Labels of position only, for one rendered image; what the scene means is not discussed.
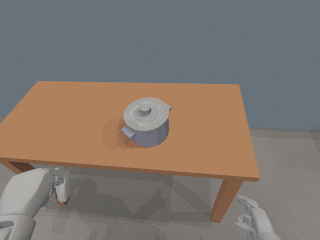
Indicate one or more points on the pot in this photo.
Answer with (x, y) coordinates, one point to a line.
(148, 139)

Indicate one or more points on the table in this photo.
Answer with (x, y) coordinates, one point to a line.
(78, 124)

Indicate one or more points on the left robot hand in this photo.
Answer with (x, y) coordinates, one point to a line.
(34, 190)

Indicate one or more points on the lid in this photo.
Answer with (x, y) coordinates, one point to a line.
(146, 123)

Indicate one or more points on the knob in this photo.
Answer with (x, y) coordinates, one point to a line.
(145, 108)

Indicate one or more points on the robot left forearm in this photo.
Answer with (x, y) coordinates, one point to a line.
(16, 227)

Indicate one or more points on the right robot hand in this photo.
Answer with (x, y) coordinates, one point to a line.
(250, 226)

